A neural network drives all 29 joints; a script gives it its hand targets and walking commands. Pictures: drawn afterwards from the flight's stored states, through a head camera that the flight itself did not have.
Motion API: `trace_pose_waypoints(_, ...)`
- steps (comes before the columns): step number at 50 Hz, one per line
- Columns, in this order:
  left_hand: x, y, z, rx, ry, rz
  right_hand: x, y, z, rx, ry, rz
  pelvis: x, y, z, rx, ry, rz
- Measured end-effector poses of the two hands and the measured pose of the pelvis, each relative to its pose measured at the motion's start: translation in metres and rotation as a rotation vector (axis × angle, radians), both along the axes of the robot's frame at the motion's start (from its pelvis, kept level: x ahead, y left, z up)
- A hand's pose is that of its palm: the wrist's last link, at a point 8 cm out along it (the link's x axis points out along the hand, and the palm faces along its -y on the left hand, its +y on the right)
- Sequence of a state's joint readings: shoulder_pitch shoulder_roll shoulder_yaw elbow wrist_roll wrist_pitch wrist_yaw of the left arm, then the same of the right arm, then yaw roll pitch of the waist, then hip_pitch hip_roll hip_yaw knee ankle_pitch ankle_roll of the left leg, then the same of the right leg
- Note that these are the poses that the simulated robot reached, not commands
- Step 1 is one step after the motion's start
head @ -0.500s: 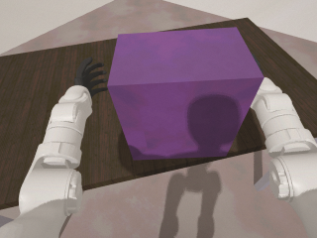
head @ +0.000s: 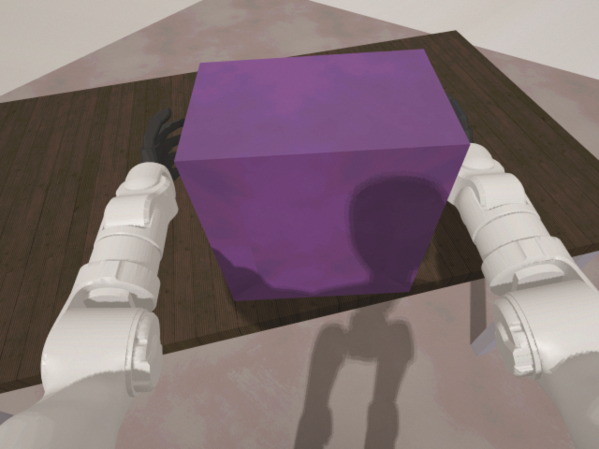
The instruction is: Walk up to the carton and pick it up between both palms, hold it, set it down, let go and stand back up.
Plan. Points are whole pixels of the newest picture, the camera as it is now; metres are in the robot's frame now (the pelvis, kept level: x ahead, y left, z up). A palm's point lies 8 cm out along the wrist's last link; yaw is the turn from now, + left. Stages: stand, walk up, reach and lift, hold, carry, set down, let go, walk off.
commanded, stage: reach and lift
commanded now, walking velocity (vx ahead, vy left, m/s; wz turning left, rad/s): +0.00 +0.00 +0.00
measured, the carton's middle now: (317, 191) +0.44 -0.01 +0.10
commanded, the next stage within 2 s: none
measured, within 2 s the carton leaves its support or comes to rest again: leaves its support in 1.46 s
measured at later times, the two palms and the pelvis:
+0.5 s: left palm (167, 167) +0.45 +0.19 +0.15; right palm (447, 150) +0.46 -0.18 +0.15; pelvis +0.00 +0.01 +0.00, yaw +0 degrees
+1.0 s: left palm (166, 166) +0.45 +0.19 +0.15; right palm (446, 150) +0.46 -0.18 +0.15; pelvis +0.00 +0.01 +0.00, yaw +0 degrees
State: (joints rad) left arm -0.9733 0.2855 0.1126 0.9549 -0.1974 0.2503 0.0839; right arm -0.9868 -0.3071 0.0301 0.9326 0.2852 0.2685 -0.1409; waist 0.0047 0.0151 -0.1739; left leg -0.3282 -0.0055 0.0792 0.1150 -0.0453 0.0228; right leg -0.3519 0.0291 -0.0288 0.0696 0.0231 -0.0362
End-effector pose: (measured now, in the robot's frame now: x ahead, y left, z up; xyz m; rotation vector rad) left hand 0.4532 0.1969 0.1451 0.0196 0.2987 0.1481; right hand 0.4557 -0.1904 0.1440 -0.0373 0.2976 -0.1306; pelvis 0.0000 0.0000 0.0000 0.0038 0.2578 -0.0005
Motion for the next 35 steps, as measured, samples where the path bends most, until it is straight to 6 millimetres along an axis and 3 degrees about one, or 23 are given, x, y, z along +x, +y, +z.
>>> trace_pose_waypoints(35, 0.0, -0.011, 0.001, 0.005, -0.016, -0.007, 0.001, 0.012, 0.001, 0.008, -0.016, -0.004, 0.003, 0.008, 0.001, -0.004, -0.019, -0.004)
